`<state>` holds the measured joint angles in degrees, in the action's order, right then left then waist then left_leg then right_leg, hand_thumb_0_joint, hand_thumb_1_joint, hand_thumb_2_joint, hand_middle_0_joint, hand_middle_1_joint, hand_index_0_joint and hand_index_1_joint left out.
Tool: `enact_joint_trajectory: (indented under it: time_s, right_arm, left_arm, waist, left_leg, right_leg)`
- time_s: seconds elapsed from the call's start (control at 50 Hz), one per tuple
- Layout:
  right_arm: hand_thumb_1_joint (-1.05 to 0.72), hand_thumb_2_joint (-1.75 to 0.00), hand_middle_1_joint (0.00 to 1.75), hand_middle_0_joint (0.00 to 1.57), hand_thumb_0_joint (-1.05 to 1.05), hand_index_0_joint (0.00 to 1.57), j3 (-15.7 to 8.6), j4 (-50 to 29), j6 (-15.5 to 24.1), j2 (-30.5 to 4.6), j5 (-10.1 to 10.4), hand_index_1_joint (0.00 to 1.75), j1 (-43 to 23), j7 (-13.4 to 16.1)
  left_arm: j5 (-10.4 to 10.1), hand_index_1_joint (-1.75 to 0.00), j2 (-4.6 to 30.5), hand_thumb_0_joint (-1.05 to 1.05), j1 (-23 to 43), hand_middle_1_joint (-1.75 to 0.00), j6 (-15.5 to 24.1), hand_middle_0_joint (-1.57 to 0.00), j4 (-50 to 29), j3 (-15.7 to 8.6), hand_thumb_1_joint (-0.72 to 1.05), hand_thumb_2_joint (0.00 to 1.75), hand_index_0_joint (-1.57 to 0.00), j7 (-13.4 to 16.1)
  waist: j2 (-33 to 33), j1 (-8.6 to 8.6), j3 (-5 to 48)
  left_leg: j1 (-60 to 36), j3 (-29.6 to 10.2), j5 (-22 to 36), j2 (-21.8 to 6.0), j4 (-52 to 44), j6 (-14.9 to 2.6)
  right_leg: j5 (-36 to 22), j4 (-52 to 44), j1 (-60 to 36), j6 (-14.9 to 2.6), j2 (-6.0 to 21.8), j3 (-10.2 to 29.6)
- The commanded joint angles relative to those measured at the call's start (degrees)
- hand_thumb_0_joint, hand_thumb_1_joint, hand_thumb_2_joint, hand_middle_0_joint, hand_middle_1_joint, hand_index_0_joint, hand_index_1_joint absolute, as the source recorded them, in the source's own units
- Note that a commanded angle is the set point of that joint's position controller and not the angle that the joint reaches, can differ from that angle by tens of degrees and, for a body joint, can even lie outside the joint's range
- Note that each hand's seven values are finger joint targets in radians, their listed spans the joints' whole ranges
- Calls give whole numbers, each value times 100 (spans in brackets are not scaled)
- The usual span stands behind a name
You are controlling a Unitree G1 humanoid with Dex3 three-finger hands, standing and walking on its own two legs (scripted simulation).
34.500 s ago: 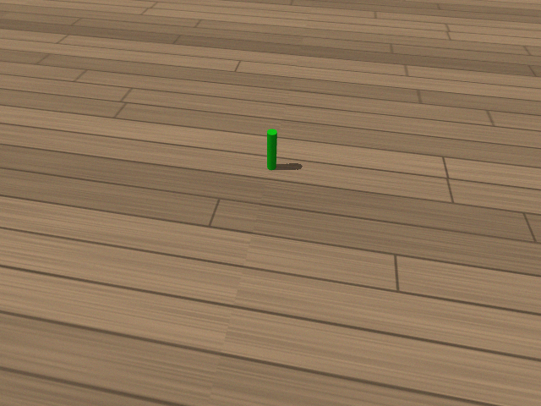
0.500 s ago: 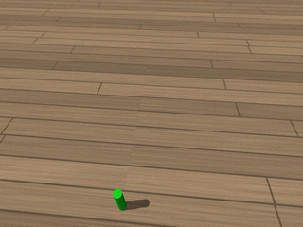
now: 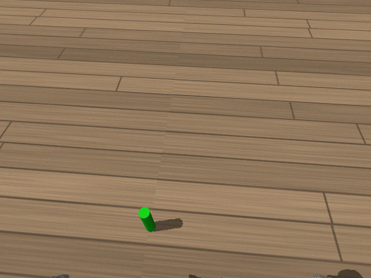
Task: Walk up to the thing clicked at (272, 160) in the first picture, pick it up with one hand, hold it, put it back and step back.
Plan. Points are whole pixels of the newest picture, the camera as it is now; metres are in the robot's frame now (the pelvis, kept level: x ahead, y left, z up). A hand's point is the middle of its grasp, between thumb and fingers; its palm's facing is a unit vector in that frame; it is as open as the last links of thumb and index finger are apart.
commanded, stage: step back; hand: left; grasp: from the side
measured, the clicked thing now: (147, 220) +0.42 +0.20 -0.66
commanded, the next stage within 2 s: none
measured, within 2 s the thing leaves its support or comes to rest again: neither
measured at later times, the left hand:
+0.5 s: hand out of the picture +0.05 +0.29 -0.17, palm faces -0.10 -0.92 -0.38, open 7.4 cm
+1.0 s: hand out of the picture -0.07 +0.32 -0.17, palm faces -0.01 -0.93 -0.37, open 7.4 cm
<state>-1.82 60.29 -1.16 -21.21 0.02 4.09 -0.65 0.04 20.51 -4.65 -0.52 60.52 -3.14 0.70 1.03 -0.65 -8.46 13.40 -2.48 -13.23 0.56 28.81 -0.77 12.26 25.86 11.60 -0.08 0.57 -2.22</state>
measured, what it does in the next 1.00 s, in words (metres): walks backwards: left foot, then right foot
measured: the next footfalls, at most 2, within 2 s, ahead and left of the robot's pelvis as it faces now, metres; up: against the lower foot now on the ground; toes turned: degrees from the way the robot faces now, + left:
left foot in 0.14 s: +0.00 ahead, +0.13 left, +0.00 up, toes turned -3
right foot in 0.54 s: -0.07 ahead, -0.09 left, +0.00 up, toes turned +0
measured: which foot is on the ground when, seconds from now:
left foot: down 0.00-0.02, up 0.04-0.12, down 0.14-0.58, up 0.60-0.90, down 0.92-1.00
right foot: down 0.00-0.16, up 0.18-0.52, down 0.54-0.94, up 0.96-1.00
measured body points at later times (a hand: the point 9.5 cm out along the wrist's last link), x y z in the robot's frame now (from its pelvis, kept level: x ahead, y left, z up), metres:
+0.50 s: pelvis -0.08 +0.04 -0.02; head +0.00 +0.04 +0.43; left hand +0.06 +0.34 -0.14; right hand +0.00 -0.27 -0.14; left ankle -0.04 +0.13 -0.74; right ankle -0.11 -0.09 -0.71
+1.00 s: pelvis -0.20 +0.06 -0.02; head -0.14 +0.08 +0.43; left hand -0.07 +0.37 -0.14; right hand -0.11 -0.26 -0.13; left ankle -0.19 +0.17 -0.74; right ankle -0.14 -0.08 -0.71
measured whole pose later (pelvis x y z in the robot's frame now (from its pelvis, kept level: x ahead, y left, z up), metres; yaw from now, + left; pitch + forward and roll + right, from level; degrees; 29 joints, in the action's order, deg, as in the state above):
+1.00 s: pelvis -0.20 +0.06 -0.02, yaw +0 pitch -3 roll +1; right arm -2.4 50.6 -1.4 -20.5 -2.1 9.1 0.1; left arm 0.9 22.5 -6.0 -4.3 45.4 -4.3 1.5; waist -3.7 0.2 -11.9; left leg 14.1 -1.9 -19.3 2.5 36.6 -1.2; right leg 26.4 49.6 25.2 -0.3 -1.7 6.4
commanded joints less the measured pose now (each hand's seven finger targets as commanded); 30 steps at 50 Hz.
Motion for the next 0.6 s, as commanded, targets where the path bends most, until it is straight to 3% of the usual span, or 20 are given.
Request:
enact_joint_trajectory:
  time_s: [0.0,0.02,0.04,0.06,0.08,0.1,0.12,0.14,0.16,0.18,0.2,0.26,0.32,0.4,0.46,0.5,0.52,0.54,0.56,0.58]
  right_arm:
    - [-90,-90,30,20,0,20,-318,-432,-99,-1054,-35,30,489,38]
    - [-90,-90,30,20,0,20,-348,-472,-140,-1070,-54,30,686,15]
    - [-90,-90,30,20,0,20,-377,-489,-156,-1100,-41,30,849,-1]
    - [-90,-90,30,20,0,20,-409,-511,-145,-1129,-19,30,1031,-15]
    - [-90,-90,30,20,0,20,-438,-493,-117,-1172,-16,30,1121,-20]
    - [-90,-90,30,20,0,20,-440,-577,-72,-1235,-41,30,969,-6]
    - [-90,-90,30,20,0,20,-496,-727,-14,-1555,-82,30,606,17]
    - [-90,-90,30,20,0,20,-557,-801,33,-1818,-162,30,625,48]
    - [-90,-90,30,20,0,20,-545,-826,72,-1727,-200,30,657,88]
    - [-90,-90,30,20,0,20,-532,-911,88,-1735,-195,30,613,122]
    - [-90,-90,30,20,0,20,-529,-992,65,-1748,-197,30,470,156]
    - [-90,-90,30,20,0,20,-479,-1181,78,-1425,-212,30,148,249]
    - [-90,-90,30,20,0,20,-478,-1260,81,-1268,-158,30,531,289]
    - [-90,-90,30,20,0,20,-493,-1313,50,-1331,-119,30,745,296]
    - [-90,-90,30,20,0,20,-492,-1432,7,-1430,-102,30,506,260]
    - [-90,-90,30,20,0,20,-486,-1514,-39,-1436,-39,30,232,241]
    - [-90,-90,30,20,0,20,-441,-1520,-46,-1338,3,30,154,224]
    - [-90,-90,30,20,0,20,-385,-1566,-40,-1163,73,30,136,209]
    - [-90,-90,30,20,0,20,-323,-1587,-60,-997,66,30,196,210]
    - [-90,-90,30,20,0,20,-410,-1515,-126,-1135,10,30,144,277]
  left_arm:
    - [80,-30,1597,0,411,-30,41,-20,-790,-396,90,90,-20,94]
    - [131,-30,1657,0,594,-30,31,-20,-926,-418,90,90,-20,97]
    - [147,-30,1653,0,744,-30,18,-20,-1013,-421,90,90,-20,97]
    - [156,-30,1635,0,932,-30,6,-20,-1128,-404,90,90,-20,100]
    - [134,-30,1536,0,1023,-30,-16,-20,-1182,-371,90,90,-20,97]
    - [104,-30,1347,0,872,-30,-52,-20,-1207,-325,90,90,-20,91]
    - [43,-30,1077,0,648,-30,-85,-20,-1221,-278,90,90,-20,93]
    - [50,-30,1005,0,449,-30,-125,-20,-1234,-299,90,90,-20,130]
    - [77,-30,1082,0,206,-30,-184,-20,-1181,-302,90,90,-20,145]
    - [65,-30,985,0,120,-30,-183,-20,-1214,-266,90,90,-20,158]
    - [62,-30,997,0,175,-30,-186,-20,-1187,-279,90,90,-20,187]
    - [-1,-30,1178,0,-120,-30,-192,-20,-1167,-312,90,90,-20,177]
    - [60,-30,1150,0,-150,-30,-129,-20,-1308,-327,90,90,-20,163]
    - [62,-30,1095,0,9,-30,-61,-20,-1526,-346,90,90,-20,139]
    - [74,-30,1042,0,-330,-30,-49,-20,-1439,-385,90,90,-20,96]
    - [118,-30,994,0,-751,-30,7,-20,-1288,-400,90,90,-20,90]
    - [153,-30,1070,0,-876,-30,42,-20,-1210,-427,90,90,-20,101]
    - [216,-30,1429,0,-821,-30,83,-20,-1274,-504,90,90,-20,104]
    - [149,-30,1771,0,-501,-30,59,-20,-1412,-584,90,90,-20,71]
    - [206,-30,2071,0,-237,-30,68,-20,-1632,-610,90,90,-20,89]
  waist:
    - [-1002,-105,1206]
    - [-1159,-178,1178]
    - [-1175,-261,1142]
    - [-1244,-398,1148]
    - [-1051,-411,1122]
    - [-363,-310,1005]
    - [709,-158,917]
    - [1115,-121,920]
    - [595,-25,977]
    - [633,-40,1022]
    - [805,-86,1053]
    - [790,151,1147]
    - [625,-38,1321]
    - [599,-259,1214]
    - [732,-121,1305]
    - [518,137,1443]
    - [370,184,1512]
    - [-442,137,1505]
    - [-1425,123,1084]
    - [-1660,284,792]
  left_leg:
    - [-159,38,-776,213,1692,-167]
    - [-183,-94,-1283,165,2003,-206]
    - [-284,-226,-1412,79,2094,-257]
    - [-385,-300,-1148,-28,1816,-330]
    - [-398,-293,-434,-113,1481,-380]
    - [35,-663,986,-474,423,-440]
    - [107,-1705,2241,-1159,-622,-673]
    - [-370,-2550,3052,-1646,-856,-949]
    - [-461,-2342,3510,-1800,-633,-1223]
    - [-566,-2202,4153,-1772,-442,-1169]
    - [-462,-2230,4001,-1785,-461,-1115]
    - [-854,-1405,3577,-1299,-126,-1086]
    - [-1587,-1312,3839,-1269,115,-1143]
    - [-1594,-1291,3774,-1372,188,-1326]
    - [-1100,-1189,3005,-1312,263,-1166]
    - [-650,-892,2376,-1076,702,-900]
    - [-205,-773,1874,-914,926,-692]
    - [801,-563,862,-423,1385,-372]
    - [1571,-93,-1348,511,2305,-30]
    - [1089,-480,-2417,524,3631,63]
  right_leg:
    - [-1774,-509,308,-1334,1913,1669]
    - [-1761,-421,571,-1454,2088,1740]
    - [-1637,-320,882,-1424,2083,1654]
    - [-1530,-95,998,-1257,1976,1509]
    - [-1355,400,1005,-1017,1628,1189]
    - [-858,1103,735,-679,958,700]
    - [182,2004,911,-269,-50,302]
    - [2147,2729,1562,-183,-665,670]
    - [2450,3470,1571,-185,-587,1018]
    - [2519,3712,1733,-176,-648,1164]
    - [2438,3940,1734,-197,-688,1411]
    - [1678,4163,1776,-129,-577,1347]
    - [1682,3675,1910,41,-546,1105]
    - [1721,2639,1640,97,-398,867]
    - [1397,1482,914,-30,-208,575]
    - [132,7,87,-154,-202,369]
    - [-634,-255,-435,-233,-59,625]
    - [-1477,-115,-896,-553,646,1762]
    - [-1720,-514,-608,-1257,1592,2838]
    - [-2090,-658,622,-1993,2386,3665]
